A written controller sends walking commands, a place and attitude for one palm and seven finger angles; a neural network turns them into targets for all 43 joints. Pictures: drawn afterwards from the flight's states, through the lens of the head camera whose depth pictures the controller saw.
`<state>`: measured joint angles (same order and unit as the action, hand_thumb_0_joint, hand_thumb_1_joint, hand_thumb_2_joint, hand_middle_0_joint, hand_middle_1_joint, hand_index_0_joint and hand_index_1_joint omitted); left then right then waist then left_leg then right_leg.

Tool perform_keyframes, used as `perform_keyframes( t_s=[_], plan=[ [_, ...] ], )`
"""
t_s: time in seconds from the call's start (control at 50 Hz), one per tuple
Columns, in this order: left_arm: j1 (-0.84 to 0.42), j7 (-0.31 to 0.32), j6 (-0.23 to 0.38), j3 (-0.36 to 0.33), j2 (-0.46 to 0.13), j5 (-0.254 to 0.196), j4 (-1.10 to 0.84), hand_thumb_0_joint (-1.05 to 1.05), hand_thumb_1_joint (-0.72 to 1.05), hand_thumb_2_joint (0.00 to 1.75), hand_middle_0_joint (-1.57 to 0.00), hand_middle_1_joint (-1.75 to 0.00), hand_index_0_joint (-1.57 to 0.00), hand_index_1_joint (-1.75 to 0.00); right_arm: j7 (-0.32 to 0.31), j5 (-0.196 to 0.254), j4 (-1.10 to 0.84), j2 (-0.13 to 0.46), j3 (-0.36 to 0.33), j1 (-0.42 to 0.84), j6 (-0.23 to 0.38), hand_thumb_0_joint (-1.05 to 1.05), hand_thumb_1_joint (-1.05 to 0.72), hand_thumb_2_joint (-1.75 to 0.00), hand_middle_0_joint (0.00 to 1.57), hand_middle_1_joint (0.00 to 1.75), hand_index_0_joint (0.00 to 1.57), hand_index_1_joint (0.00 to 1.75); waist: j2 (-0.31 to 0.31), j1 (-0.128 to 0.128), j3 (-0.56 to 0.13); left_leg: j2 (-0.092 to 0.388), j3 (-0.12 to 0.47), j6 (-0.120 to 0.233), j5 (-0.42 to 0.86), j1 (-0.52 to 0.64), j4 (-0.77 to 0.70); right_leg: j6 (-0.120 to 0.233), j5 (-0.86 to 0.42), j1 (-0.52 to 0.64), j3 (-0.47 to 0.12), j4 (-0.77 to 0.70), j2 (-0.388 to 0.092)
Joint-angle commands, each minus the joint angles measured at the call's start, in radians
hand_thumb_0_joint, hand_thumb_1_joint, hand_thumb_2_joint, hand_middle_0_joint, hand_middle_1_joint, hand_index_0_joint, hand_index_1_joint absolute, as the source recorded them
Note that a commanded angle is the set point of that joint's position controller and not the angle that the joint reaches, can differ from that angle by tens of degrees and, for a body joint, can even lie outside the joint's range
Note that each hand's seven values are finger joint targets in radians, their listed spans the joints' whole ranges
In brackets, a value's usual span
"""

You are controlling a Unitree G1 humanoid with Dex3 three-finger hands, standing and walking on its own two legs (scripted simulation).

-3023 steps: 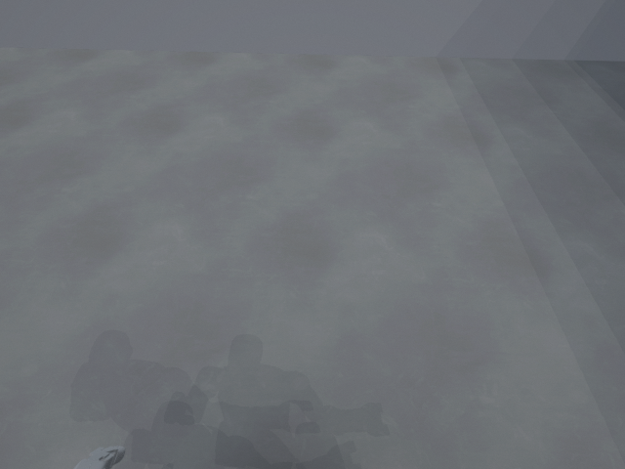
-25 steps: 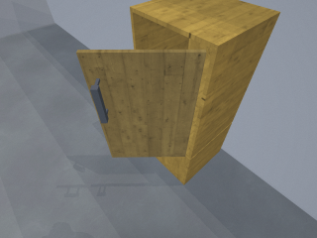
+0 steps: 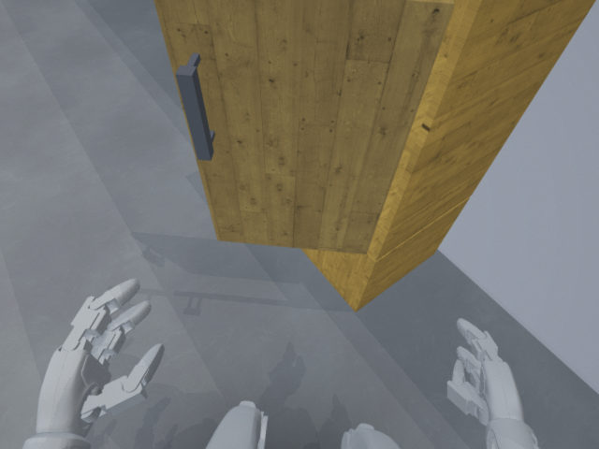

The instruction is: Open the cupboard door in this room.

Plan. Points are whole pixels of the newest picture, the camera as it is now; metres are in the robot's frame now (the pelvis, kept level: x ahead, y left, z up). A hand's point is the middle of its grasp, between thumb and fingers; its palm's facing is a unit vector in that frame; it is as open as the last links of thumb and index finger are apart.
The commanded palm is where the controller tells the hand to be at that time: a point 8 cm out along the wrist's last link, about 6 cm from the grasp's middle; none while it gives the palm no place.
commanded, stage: raise the hand with hooked fingers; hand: left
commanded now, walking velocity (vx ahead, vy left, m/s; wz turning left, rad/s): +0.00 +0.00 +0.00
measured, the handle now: (200, 109) +0.57 +0.23 +0.11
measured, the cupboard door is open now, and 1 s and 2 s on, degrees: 49 49 49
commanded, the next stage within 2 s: move the hooked fingers beside the handle in 1.58 s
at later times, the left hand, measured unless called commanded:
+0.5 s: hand (113, 307) +0.25 +0.24 +0.08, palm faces +0.03 -1.00 -0.05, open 12.2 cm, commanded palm +0.22 +0.30 +0.09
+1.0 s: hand (77, 245) +0.30 +0.29 +0.12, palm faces +0.05 -1.00 -0.04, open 13.9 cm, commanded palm +0.27 +0.34 +0.13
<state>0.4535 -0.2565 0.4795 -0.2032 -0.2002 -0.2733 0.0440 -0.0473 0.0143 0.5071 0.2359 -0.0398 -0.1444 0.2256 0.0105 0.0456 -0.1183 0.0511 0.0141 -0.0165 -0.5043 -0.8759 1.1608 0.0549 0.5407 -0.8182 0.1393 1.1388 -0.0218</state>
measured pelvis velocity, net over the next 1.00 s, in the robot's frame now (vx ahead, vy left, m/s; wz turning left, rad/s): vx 0.01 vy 0.03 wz -0.01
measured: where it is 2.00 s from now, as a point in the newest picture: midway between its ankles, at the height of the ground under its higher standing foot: outside the picture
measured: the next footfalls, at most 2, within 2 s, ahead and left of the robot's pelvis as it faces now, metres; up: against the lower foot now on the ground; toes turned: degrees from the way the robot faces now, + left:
none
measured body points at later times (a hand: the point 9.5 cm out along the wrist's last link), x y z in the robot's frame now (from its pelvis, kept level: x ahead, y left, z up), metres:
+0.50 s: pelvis +0.00 +0.02 +0.03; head +0.06 +0.02 +0.47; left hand +0.24 +0.30 +0.08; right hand +0.15 -0.25 -0.05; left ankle +0.04 +0.13 -0.65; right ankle +0.02 -0.09 -0.65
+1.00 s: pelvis +0.01 +0.03 +0.05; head +0.05 +0.03 +0.50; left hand +0.29 +0.34 +0.13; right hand +0.17 -0.21 -0.03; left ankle +0.04 +0.13 -0.65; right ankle +0.02 -0.09 -0.65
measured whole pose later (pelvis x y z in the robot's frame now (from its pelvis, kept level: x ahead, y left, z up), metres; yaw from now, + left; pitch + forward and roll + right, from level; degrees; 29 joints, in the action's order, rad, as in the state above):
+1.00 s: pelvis +0.01 +0.03 +0.05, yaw -1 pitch +8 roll -2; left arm 0.00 -0.43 0.26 -0.39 -0.38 -0.34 0.35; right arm -0.08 0.04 0.58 0.26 0.05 -0.26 0.19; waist -0.02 0.01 -0.07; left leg 0.03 -0.03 0.02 -0.40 -0.63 0.88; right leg 0.01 0.41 -0.57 0.11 0.83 -0.02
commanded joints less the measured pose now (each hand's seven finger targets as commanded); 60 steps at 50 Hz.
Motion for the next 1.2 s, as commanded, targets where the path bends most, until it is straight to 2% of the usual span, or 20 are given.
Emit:
perform_keyframes(
  t_s=[0.0, 0.02, 0.06, 0.12, 0.16, 0.22, 0.3, 0.36, 0.44, 0.52, 0.62, 0.66, 0.72, 0.76, 0.82, 0.98, 1.02, 1.08, 1.12, 1.18],
  plan=[
    [-0.220, -0.055, 0.079, -0.041, -0.156, -0.024, -0.240, 0.00, 0.27, 0.63, -0.25, -0.70, -0.25, -0.70, -0.028, 0.011, -0.064, 0.126, -0.024, -0.042, 0.057, 0.00, -0.90, -0.90, 0.20, 0.30, 0.20, 0.30, -0.078, -0.099, -0.182, -0.034, 0.012, 0.046, 0.210, 0.135, -0.131, -0.040, -0.194, 0.076, -0.142, -0.242, 0.031],
    [-0.203, -0.084, 0.047, -0.054, -0.171, -0.037, -0.184, 0.00, 0.25, 0.62, -0.25, -0.72, -0.25, -0.72, -0.033, 0.015, -0.065, 0.133, -0.019, -0.036, 0.056, 0.00, -0.90, -0.90, 0.20, 0.30, 0.20, 0.30, -0.076, -0.087, -0.174, -0.037, 0.016, 0.047, 0.214, 0.128, -0.135, -0.035, -0.195, 0.093, -0.148, -0.246, 0.035],
    [-0.163, -0.110, -0.011, -0.103, -0.198, -0.057, -0.168, 0.00, 0.20, 0.60, -0.25, -0.75, -0.25, -0.75, -0.035, 0.023, -0.072, 0.133, -0.020, -0.031, 0.055, 0.00, -0.90, -0.90, 0.20, 0.30, 0.20, 0.30, -0.055, -0.059, -0.248, -0.042, 0.008, 0.047, 0.232, 0.139, -0.158, -0.044, -0.207, 0.168, -0.156, -0.270, 0.023],
    [-0.130, -0.116, -0.089, -0.170, -0.221, -0.092, -0.114, 0.00, 0.13, 0.57, -0.25, -0.80, -0.25, -0.80, -0.039, 0.028, -0.081, 0.124, -0.017, -0.013, 0.046, 0.00, -0.90, -0.90, 0.20, 0.30, 0.20, 0.30, -0.017, -0.024, -0.250, -0.048, 0.010, 0.044, 0.266, 0.144, -0.194, -0.049, -0.237, 0.248, -0.160, -0.299, 0.017],
    [-0.129, -0.095, -0.089, -0.199, -0.231, -0.097, -0.154, 0.00, 0.08, 0.55, -0.26, -0.82, -0.26, -0.82, -0.037, 0.026, -0.086, 0.118, -0.017, -0.019, 0.045, 0.00, -0.90, -0.90, 0.20, 0.30, 0.20, 0.30, -0.015, -0.014, -0.274, -0.048, 0.007, 0.043, 0.281, 0.168, -0.222, -0.053, -0.252, 0.270, -0.147, -0.302, 0.013],
    [-0.170, -0.070, -0.067, -0.204, -0.235, -0.097, -0.121, 0.00, 0.01, 0.52, -0.26, -0.87, -0.26, -0.87, -0.036, 0.020, -0.075, 0.119, -0.013, -0.021, 0.047, 0.00, -0.90, -0.90, 0.20, 0.30, 0.20, 0.30, 0.022, -0.023, -0.195, -0.047, 0.011, 0.040, 0.259, 0.150, -0.236, -0.052, -0.214, 0.245, -0.144, -0.318, 0.016],
    [-0.212, -0.071, -0.018, -0.170, -0.223, -0.081, -0.117, 0.00, -0.08, 0.48, -0.27, -0.93, -0.27, -0.93, -0.033, 0.023, -0.068, 0.136, -0.014, -0.051, 0.060, 0.00, -0.90, -0.90, 0.20, 0.30, 0.20, 0.30, -0.023, -0.042, -0.181, -0.047, 0.005, 0.042, 0.223, 0.193, -0.270, -0.049, -0.159, 0.204, -0.129, -0.332, 0.017],
    [-0.231, -0.089, -0.016, -0.177, -0.245, -0.081, -0.095, 0.00, -0.15, 0.45, -0.27, -0.98, -0.27, -0.98, -0.035, 0.028, -0.069, 0.149, -0.015, -0.067, 0.062, 0.00, -0.90, -0.90, 0.20, 0.30, 0.20, 0.30, -0.040, -0.043, -0.174, -0.048, 0.003, 0.043, 0.218, 0.223, -0.293, -0.044, -0.159, 0.210, -0.122, -0.345, 0.021],
    [-0.296, -0.096, -0.029, -0.195, -0.278, -0.089, -0.089, 0.00, -0.24, 0.41, -0.28, -1.03, -0.28, -1.03, -0.040, 0.030, -0.072, 0.161, -0.010, -0.078, 0.059, 0.00, -0.90, -0.90, 0.20, 0.30, 0.20, 0.30, -0.051, -0.045, -0.160, -0.047, 0.008, 0.043, 0.206, 0.260, -0.330, -0.041, -0.156, 0.216, -0.106, -0.357, 0.029],
    [-0.339, -0.090, -0.041, -0.218, -0.310, -0.087, -0.099, 0.00, -0.34, 0.37, -0.29, -1.10, -0.29, -1.10, -0.040, 0.029, -0.072, 0.166, -0.005, -0.090, 0.057, 0.00, -0.90, -0.90, 0.20, 0.30, 0.20, 0.30, -0.103, -0.035, -0.189, -0.045, 0.015, 0.039, 0.274, 0.326, -0.354, -0.031, -0.249, 0.253, -0.085, -0.345, 0.037],
    [-0.389, -0.108, -0.079, -0.219, -0.316, -0.091, -0.033, 0.00, -0.45, 0.32, -0.30, -1.17, -0.30, -1.17, -0.038, 0.031, -0.078, 0.173, 0.004, -0.091, 0.045, 0.00, -0.90, -0.90, 0.20, 0.30, 0.20, 0.30, -0.083, -0.042, -0.139, -0.044, 0.017, 0.035, 0.277, 0.342, -0.379, -0.031, -0.270, 0.256, -0.074, -0.367, 0.044],
    [-0.427, -0.122, -0.099, -0.229, -0.331, -0.088, -0.018, 0.00, -0.50, 0.30, -0.30, -1.20, -0.30, -1.20, -0.040, 0.033, -0.082, 0.175, 0.005, -0.090, 0.039, 0.00, -0.90, -0.90, 0.20, 0.30, 0.20, 0.30, -0.091, -0.042, -0.156, -0.045, 0.013, 0.033, 0.275, 0.353, -0.388, -0.034, -0.274, 0.265, -0.076, -0.377, 0.041],
    [-0.485, -0.136, -0.120, -0.231, -0.344, -0.091, 0.006, 0.00, -0.50, 0.30, -0.30, -1.20, -0.30, -1.20, -0.044, 0.034, -0.082, 0.177, 0.011, -0.093, 0.034, 0.00, -0.90, -0.90, 0.20, 0.30, 0.20, 0.30, -0.083, -0.047, -0.145, -0.043, 0.019, 0.033, 0.281, 0.378, -0.399, -0.030, -0.279, 0.265, -0.070, -0.387, 0.048],
    [-0.527, -0.141, -0.126, -0.234, -0.354, -0.085, 0.006, 0.00, -0.50, 0.30, -0.30, -1.20, -0.30, -1.20, -0.045, 0.035, -0.081, 0.176, 0.014, -0.092, 0.033, 0.00, -0.90, -0.90, 0.20, 0.30, 0.20, 0.30, -0.111, -0.046, -0.169, -0.042, 0.021, 0.031, 0.290, 0.402, -0.411, -0.031, -0.285, 0.270, -0.068, -0.391, 0.046],
    [-0.563, -0.150, -0.138, -0.263, -0.390, -0.088, 0.052, 0.00, -0.50, 0.30, -0.30, -1.20, -0.30, -1.20, -0.050, 0.031, -0.076, 0.182, 0.018, -0.095, 0.029, 0.00, -0.90, -0.90, 0.20, 0.30, 0.20, 0.30, -0.063, -0.044, -0.163, -0.041, 0.026, 0.032, 0.294, 0.402, -0.419, -0.029, -0.290, 0.289, -0.068, -0.399, 0.050],
    [-0.680, -0.193, -0.161, -0.292, -0.437, -0.094, 0.127, 0.00, -0.50, 0.30, -0.30, -1.20, -0.30, -1.20, -0.058, 0.036, -0.063, 0.182, 0.024, -0.092, 0.022, 0.00, -0.90, -0.90, 0.20, 0.30, 0.20, 0.30, -0.105, -0.043, -0.184, -0.046, 0.015, 0.033, 0.323, 0.438, -0.441, -0.030, -0.327, 0.327, -0.079, -0.431, 0.042],
    [-0.704, -0.201, -0.164, -0.312, -0.469, -0.097, 0.141, 0.00, -0.50, 0.30, -0.30, -1.20, -0.30, -1.20, -0.060, 0.034, -0.059, 0.187, 0.022, -0.099, 0.021, 0.00, -0.90, -0.90, 0.20, 0.30, 0.20, 0.30, -0.080, -0.043, -0.191, -0.044, 0.015, 0.036, 0.342, 0.447, -0.440, -0.028, -0.347, 0.343, -0.082, -0.437, 0.045],
    [-0.708, -0.216, -0.179, -0.307, -0.451, -0.102, 0.199, 0.00, -0.50, 0.30, -0.30, -1.20, -0.30, -1.20, -0.062, 0.036, -0.057, 0.185, 0.022, -0.103, 0.018, 0.00, -0.90, -0.90, 0.20, 0.30, 0.20, 0.30, -0.090, -0.042, -0.176, -0.048, 0.007, 0.036, 0.337, 0.444, -0.449, -0.031, -0.352, 0.342, -0.084, -0.449, 0.042],
    [-0.681, -0.226, -0.185, -0.294, -0.429, -0.111, 0.235, 0.00, -0.50, 0.30, -0.30, -1.20, -0.30, -1.20, -0.059, 0.038, -0.058, 0.188, 0.019, -0.107, 0.015, 0.00, -0.90, -0.90, 0.20, 0.30, 0.20, 0.30, -0.048, -0.042, -0.152, -0.048, 0.004, 0.039, 0.336, 0.431, -0.447, -0.030, -0.357, 0.345, -0.087, -0.459, 0.042],
    [-0.684, -0.221, -0.174, -0.303, -0.449, -0.099, 0.196, 0.00, -0.50, 0.30, -0.30, -1.20, -0.30, -1.20, -0.051, 0.037, -0.067, 0.189, 0.014, -0.109, 0.014, 0.00, -0.90, -0.90, 0.20, 0.30, 0.20, 0.30, -0.085, -0.034, -0.189, -0.050, 0.002, 0.037, 0.358, 0.444, -0.451, -0.031, -0.375, 0.355, -0.086, -0.449, 0.039]
  ],
)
